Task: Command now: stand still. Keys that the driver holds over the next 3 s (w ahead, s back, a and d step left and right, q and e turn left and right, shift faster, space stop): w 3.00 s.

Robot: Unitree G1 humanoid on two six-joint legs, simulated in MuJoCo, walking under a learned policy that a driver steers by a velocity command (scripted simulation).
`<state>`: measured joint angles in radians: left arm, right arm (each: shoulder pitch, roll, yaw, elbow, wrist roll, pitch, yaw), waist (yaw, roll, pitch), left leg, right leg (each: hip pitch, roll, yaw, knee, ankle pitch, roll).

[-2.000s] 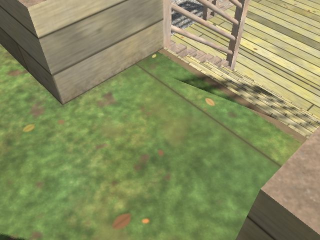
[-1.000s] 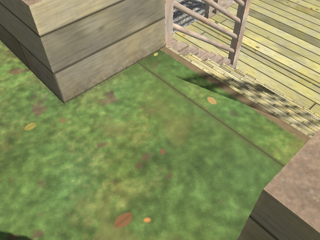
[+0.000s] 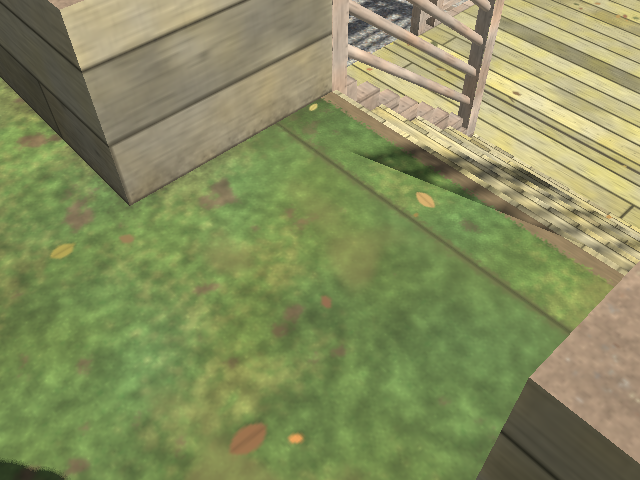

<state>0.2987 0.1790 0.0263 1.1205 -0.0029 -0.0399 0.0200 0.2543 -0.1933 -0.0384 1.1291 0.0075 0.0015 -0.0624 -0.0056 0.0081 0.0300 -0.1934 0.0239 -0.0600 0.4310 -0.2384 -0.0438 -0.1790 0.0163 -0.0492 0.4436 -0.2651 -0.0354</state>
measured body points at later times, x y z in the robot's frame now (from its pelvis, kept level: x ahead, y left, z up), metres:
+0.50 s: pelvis +0.00 +0.00 +0.00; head +0.02 +0.00 +0.45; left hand -0.01 +0.24 -0.15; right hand +0.00 -0.24 -0.16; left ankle +0.00 +0.15 -0.74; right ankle -0.02 -0.09 -0.74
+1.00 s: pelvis +0.00 +0.00 +0.00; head +0.02 +0.00 +0.45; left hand -0.01 +0.24 -0.16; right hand +0.00 -0.24 -0.16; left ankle +0.00 +0.15 -0.74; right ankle -0.02 -0.09 -0.74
